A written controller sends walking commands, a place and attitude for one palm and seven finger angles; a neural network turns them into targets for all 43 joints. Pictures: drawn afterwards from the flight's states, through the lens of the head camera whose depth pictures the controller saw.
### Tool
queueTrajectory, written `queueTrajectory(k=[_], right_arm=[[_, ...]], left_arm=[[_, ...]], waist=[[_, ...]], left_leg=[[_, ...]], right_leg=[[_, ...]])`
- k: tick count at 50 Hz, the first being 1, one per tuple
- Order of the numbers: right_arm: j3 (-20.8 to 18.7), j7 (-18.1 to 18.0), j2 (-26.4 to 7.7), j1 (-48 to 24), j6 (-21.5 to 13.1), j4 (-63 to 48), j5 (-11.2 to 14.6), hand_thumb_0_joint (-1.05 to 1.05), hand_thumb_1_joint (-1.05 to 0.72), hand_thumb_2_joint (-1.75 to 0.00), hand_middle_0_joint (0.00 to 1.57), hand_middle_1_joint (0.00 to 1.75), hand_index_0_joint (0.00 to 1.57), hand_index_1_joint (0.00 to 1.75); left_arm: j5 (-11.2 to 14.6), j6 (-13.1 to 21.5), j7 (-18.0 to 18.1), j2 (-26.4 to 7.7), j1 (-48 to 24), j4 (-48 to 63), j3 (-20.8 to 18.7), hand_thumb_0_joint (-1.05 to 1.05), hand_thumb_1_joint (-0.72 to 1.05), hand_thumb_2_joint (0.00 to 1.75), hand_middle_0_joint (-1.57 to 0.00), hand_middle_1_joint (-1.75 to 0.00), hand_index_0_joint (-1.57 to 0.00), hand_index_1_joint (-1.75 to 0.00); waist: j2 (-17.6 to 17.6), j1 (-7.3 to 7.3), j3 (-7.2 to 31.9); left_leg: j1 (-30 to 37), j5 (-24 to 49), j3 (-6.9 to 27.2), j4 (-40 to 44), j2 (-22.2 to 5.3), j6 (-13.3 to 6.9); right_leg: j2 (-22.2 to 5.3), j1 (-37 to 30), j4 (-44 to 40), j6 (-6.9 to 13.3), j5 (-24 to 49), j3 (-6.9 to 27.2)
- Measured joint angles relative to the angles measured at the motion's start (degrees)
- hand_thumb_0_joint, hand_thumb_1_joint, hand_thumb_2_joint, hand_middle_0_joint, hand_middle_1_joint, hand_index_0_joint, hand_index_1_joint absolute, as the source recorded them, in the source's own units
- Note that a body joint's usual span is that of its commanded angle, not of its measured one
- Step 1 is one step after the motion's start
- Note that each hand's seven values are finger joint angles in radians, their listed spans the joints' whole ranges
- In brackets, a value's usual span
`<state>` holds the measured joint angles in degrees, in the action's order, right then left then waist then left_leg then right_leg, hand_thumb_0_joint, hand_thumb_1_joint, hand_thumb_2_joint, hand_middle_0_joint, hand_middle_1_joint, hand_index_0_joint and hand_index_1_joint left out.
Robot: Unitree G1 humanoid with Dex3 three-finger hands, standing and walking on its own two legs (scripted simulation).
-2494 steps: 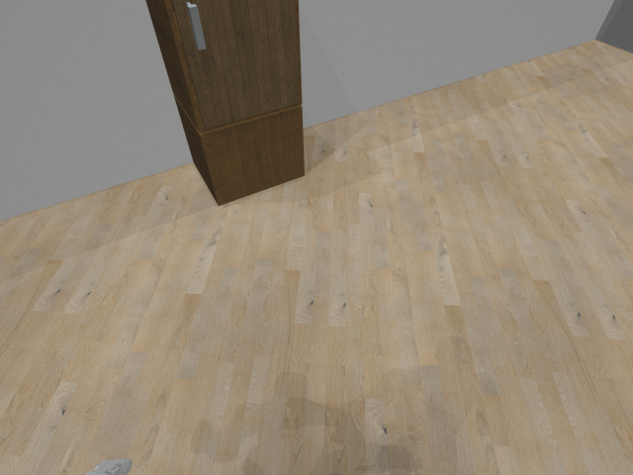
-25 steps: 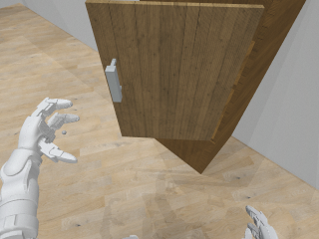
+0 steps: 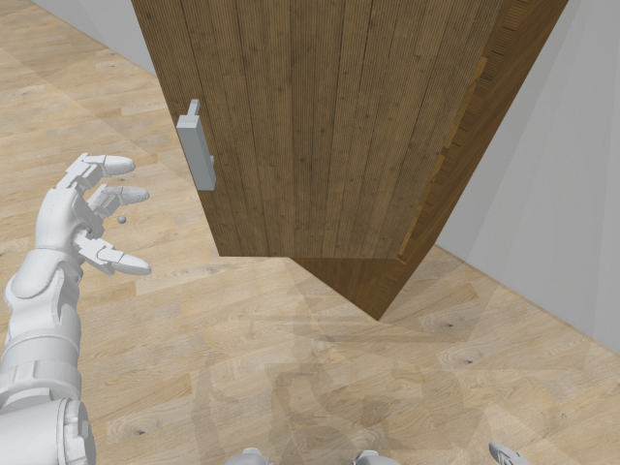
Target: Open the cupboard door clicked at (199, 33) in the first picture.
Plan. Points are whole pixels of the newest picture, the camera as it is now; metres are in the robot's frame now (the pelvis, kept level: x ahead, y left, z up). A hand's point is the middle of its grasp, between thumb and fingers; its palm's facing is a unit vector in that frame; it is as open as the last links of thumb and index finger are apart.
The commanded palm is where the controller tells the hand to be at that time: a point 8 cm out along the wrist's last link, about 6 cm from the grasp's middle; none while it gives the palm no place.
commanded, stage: move the hooked fingers beside the handle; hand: left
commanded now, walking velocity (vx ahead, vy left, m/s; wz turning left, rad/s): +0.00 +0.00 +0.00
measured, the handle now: (200, 145) +0.55 +0.18 +0.07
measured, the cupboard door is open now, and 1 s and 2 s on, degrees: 39 39 39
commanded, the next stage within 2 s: slide the fingers in behind the handle in 1.56 s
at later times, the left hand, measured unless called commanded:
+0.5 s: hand (144, 185) +0.45 +0.23 +0.08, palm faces -0.01 -1.00 +0.00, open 14.0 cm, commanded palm +0.44 +0.28 +0.08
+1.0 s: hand (153, 166) +0.50 +0.23 +0.07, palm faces -0.01 -1.00 +0.00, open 14.0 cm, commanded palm +0.47 +0.28 +0.07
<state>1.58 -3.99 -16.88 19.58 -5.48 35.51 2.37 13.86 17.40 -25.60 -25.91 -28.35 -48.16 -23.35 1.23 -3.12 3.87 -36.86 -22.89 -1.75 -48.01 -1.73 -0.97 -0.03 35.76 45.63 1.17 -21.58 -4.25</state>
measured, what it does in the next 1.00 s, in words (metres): stands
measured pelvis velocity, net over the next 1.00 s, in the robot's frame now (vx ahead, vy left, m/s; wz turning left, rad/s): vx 0.01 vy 0.01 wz -0.05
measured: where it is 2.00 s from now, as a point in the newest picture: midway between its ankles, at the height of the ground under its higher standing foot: outside the picture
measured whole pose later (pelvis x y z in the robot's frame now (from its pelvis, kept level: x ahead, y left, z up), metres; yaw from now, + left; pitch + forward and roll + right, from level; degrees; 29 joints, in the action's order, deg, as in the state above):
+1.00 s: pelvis +0.01 +0.01 -0.02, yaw -3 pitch +19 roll -3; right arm 2.2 -1.5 -16.6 25.1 3.5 34.6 0.6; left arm 7.5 19.5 -22.4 -34.4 -47.2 -66.1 -28.3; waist 1.3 -9.0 5.2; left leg -47.6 -25.5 -2.9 -53.7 -3.3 -1.8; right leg 1.4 46.4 49.3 0.4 -22.2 -2.8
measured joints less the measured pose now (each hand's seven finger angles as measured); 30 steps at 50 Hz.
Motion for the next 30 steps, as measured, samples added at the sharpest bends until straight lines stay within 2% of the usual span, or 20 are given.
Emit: queueTrajectory(k=[4, 8, 14, 20, 30], right_arm=[[0.13, 0.42, 0.24, -0.12, 0.82, -0.16, -0.13, 0.01, -0.91, -0.89, 0.20, 0.30, 0.20, 0.30], [0.37, 0.77, 0.48, -0.16, 1.67, -0.59, -0.24, 0.01, -0.91, -0.89, 0.20, 0.30, 0.20, 0.30], [0.59, 0.94, 0.69, 0.20, 2.87, -0.40, -0.43, 0.01, -0.91, -0.89, 0.20, 0.30, 0.20, 0.30], [0.31, 1.16, 0.42, 1.19, 4.10, 0.70, -0.54, 0.01, -0.91, -0.89, 0.20, 0.30, 0.20, 0.30], [0.64, 1.39, 0.16, 2.12, 5.74, 0.48, -1.04, 0.01, -0.91, -0.89, 0.20, 0.30, 0.20, 0.30]], left_arm=[[-0.33, 0.69, 0.61, 0.30, -1.61, -1.50, -0.28, -0.01, -0.50, 0.30, -0.30, -1.20, -0.30, -1.20], [-1.52, 0.46, 1.44, -0.53, -4.12, -4.68, -0.56, -0.01, -0.49, 0.30, -0.31, -1.20, -0.30, -1.20], [-2.47, 1.89, 1.75, -2.41, -7.92, -9.08, -1.67, -0.01, -0.49, 0.30, -0.31, -1.20, -0.30, -1.20], [-2.49, 2.61, 1.43, -2.90, -11.07, -11.31, -0.66, -0.01, -0.50, 0.30, -0.30, -1.20, -0.30, -1.20], [-5.14, 2.82, 3.30, -5.74, -17.03, -17.15, -2.33, -0.01, -0.50, 0.30, -0.31, -1.20, -0.30, -1.20]], waist=[[-0.02, -0.38, 0.51], [-0.07, -0.92, 0.61], [-0.31, -1.52, 0.53], [-0.12, -1.88, 0.91], [-0.31, -4.19, 0.68]], left_leg=[[-0.40, -0.24, -0.33, -0.21, -0.11, -0.09], [-1.31, -0.42, -0.38, -0.75, -0.17, -0.15], [-3.04, -0.81, -0.31, -1.96, -0.39, -0.18], [-4.67, -1.09, -0.13, -2.87, -0.40, -0.26], [-7.83, -1.51, -0.23, -4.64, -0.79, -0.39]], right_leg=[[0.10, 0.55, 0.22, -0.11, -0.09, 0.34], [0.14, 1.47, 0.71, -0.14, -0.21, 0.41], [0.32, 3.08, 1.60, -0.14, -0.40, 0.37], [0.31, 4.50, 2.19, -0.24, -0.55, 0.22], [0.64, 7.59, 3.52, -0.30, -0.59, 0.36]])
